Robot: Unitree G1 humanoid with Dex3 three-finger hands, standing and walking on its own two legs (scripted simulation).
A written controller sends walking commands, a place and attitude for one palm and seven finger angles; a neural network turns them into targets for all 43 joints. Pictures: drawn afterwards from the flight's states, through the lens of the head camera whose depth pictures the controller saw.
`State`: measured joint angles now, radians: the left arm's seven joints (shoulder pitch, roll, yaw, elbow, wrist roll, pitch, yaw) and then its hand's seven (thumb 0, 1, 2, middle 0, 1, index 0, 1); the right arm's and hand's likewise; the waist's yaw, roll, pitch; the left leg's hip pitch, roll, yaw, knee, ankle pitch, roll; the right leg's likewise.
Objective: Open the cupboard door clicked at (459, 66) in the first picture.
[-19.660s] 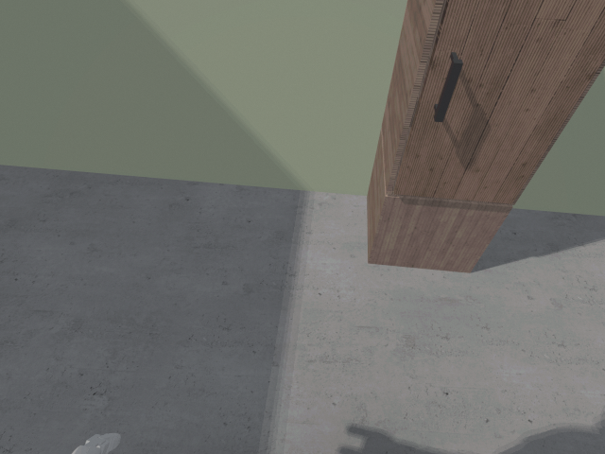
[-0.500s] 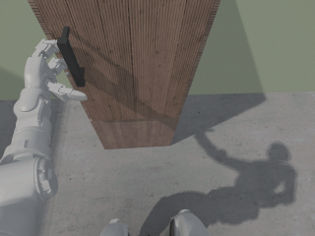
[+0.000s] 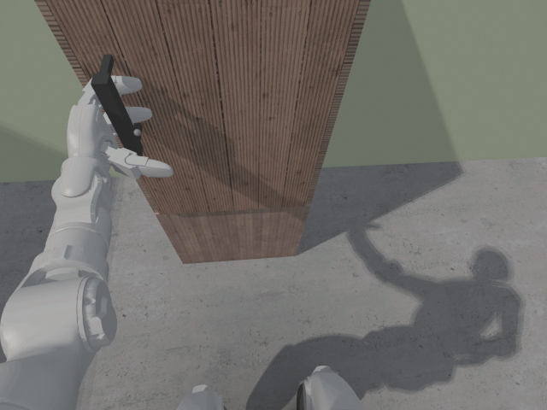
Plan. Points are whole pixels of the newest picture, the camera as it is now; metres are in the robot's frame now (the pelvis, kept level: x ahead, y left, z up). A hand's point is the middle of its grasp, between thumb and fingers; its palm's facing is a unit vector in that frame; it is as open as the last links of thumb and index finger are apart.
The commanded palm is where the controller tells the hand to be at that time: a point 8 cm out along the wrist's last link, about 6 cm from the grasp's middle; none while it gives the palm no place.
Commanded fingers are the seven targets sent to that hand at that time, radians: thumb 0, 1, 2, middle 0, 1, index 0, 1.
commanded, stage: slide the fingers in behind the handle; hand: left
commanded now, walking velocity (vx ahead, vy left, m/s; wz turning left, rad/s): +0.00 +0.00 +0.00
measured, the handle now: (122, 109) +0.54 +0.19 +0.09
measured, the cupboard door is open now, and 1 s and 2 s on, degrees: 0 0 33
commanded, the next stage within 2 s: close the thumb around the handle in 0.28 s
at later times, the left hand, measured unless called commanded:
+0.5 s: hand (136, 133) +0.49 +0.17 +0.09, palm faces -0.01 -1.00 +0.00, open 13.7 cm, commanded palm +0.47 +0.22 +0.09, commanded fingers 0.00 -0.11 0.47 -0.33 -1.24 -0.33 -1.24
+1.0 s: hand (138, 131) +0.50 +0.16 +0.08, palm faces +0.01 -1.00 -0.01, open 5.7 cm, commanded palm +0.47 +0.21 +0.09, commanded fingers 0.00 0.90 0.90 -0.40 -1.35 -0.40 -1.35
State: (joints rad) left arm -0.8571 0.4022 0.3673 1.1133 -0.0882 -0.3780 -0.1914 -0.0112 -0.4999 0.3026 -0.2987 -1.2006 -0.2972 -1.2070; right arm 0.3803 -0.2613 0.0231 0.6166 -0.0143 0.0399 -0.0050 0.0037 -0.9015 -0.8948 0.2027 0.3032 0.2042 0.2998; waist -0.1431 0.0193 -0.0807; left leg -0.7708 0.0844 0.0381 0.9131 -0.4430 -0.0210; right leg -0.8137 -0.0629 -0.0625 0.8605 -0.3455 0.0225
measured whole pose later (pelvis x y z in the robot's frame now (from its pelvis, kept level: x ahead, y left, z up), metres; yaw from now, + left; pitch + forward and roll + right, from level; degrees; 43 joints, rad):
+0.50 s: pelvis +0.00 +0.00 +0.00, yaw +0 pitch +18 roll -1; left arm -0.87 0.40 0.35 1.12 -0.10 -0.39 -0.20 -0.01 -0.45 0.32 -0.30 -1.21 -0.30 -1.21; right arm 0.38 -0.27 0.02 0.63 -0.01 0.03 -0.01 0.00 -0.90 -0.89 0.20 0.30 0.20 0.30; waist -0.14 0.02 -0.08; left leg -0.79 0.08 0.04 0.93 -0.44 -0.02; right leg -0.83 -0.07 -0.06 0.87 -0.34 0.03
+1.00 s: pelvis +0.00 +0.00 +0.00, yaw +0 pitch +18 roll -1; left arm -0.86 0.40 0.35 1.11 -0.10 -0.39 -0.18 0.01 0.71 0.82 -0.39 -1.33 -0.38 -1.33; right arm 0.38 -0.26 0.02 0.63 -0.02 0.04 0.00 0.00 -0.90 -0.89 0.20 0.30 0.20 0.30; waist -0.14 0.02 -0.08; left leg -0.78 0.08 0.04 0.92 -0.45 -0.02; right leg -0.83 -0.06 -0.06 0.86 -0.35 0.03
